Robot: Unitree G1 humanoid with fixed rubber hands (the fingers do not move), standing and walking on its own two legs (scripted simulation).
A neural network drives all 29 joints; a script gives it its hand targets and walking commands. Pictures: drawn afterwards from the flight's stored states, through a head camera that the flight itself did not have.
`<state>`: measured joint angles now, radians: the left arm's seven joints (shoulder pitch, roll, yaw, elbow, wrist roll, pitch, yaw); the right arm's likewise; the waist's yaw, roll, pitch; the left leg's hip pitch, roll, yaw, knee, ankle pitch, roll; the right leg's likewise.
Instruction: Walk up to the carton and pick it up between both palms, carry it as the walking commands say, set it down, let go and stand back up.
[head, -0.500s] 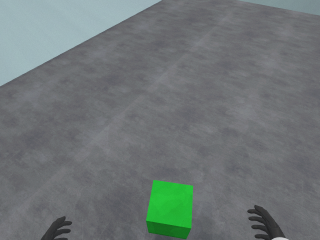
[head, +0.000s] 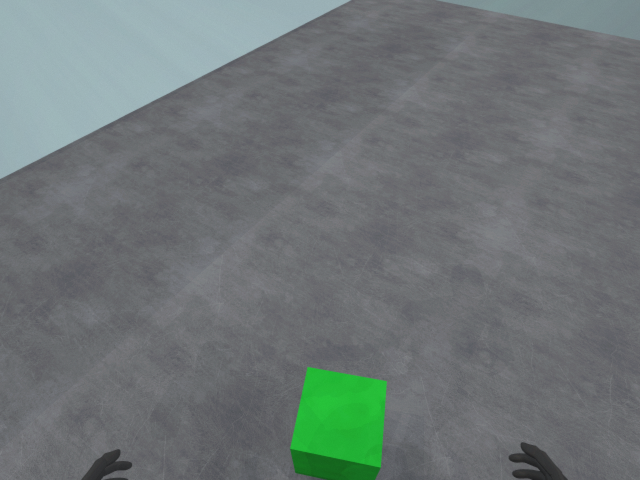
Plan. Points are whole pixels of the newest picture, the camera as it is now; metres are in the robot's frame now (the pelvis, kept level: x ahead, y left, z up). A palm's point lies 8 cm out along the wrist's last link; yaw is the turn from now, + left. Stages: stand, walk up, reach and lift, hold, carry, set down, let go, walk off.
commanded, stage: stand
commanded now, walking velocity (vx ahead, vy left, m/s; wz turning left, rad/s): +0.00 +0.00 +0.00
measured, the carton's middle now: (339, 428) +0.37 -0.05 -0.65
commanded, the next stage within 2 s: none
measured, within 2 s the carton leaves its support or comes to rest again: neither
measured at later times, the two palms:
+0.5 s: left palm out of the picture +0.08 +0.31 -0.09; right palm out of the picture +0.08 -0.30 -0.10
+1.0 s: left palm out of the picture +0.07 +0.32 -0.09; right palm out of the picture +0.07 -0.30 -0.10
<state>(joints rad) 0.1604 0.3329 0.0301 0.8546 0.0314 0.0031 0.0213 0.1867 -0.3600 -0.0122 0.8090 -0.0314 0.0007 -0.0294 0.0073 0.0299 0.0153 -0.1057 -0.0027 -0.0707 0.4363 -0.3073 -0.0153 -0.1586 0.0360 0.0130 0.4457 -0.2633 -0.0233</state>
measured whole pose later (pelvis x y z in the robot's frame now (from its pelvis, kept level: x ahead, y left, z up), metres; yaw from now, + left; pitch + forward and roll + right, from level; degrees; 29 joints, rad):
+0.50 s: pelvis -0.02 +0.00 +0.00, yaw +0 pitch -2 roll +0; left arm 0.14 0.36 0.02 0.98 0.03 0.00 0.01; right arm 0.17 -0.38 0.00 0.93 -0.03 -0.01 -0.02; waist 0.01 0.02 0.02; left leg -0.08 -0.01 -0.07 0.37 -0.25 -0.01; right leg -0.14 0.03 0.02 0.38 -0.21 -0.02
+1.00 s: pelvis -0.02 +0.00 +0.01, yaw +0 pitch -2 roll +0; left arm 0.12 0.38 0.01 1.04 0.02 -0.01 0.01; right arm 0.15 -0.39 0.00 0.99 -0.02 -0.01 -0.02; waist 0.01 0.02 0.03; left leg -0.08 -0.01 -0.06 0.34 -0.23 -0.01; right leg -0.13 0.02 0.02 0.36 -0.18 -0.01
